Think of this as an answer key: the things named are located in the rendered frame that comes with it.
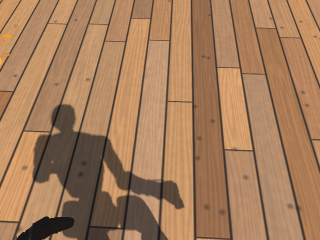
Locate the robot left hand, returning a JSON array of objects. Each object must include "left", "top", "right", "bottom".
[{"left": 15, "top": 216, "right": 75, "bottom": 240}]

